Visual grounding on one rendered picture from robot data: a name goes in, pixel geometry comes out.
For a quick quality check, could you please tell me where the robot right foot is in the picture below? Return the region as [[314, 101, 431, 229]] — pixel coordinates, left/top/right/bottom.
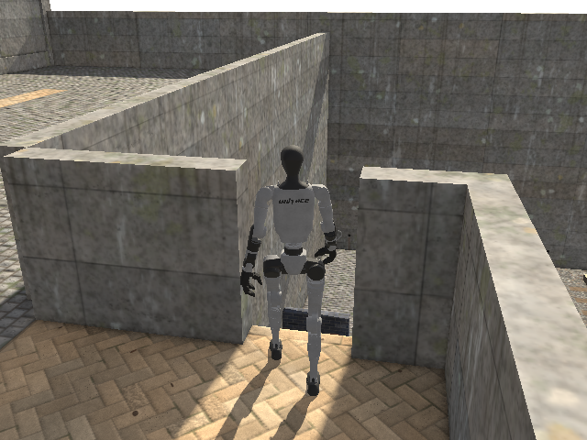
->
[[306, 371, 320, 396]]

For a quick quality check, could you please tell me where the right robot forearm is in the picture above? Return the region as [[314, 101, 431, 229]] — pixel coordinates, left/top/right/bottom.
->
[[324, 219, 337, 251]]

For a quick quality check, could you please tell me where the left robot forearm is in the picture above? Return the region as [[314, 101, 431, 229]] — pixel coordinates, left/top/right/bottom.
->
[[242, 225, 261, 272]]

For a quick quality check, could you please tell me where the robot right hand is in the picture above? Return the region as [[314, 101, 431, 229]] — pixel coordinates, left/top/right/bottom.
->
[[315, 246, 337, 265]]

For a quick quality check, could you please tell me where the robot right upper arm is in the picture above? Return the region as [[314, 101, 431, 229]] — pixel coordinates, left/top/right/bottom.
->
[[312, 184, 335, 233]]

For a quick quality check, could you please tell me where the robot left hand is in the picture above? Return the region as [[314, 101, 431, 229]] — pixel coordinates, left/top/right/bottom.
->
[[240, 270, 262, 297]]

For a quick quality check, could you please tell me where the right robot thigh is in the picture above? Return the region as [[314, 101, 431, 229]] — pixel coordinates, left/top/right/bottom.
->
[[306, 258, 326, 334]]

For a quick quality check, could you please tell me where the robot left upper arm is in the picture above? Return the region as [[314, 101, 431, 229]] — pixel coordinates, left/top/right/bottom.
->
[[252, 185, 274, 238]]

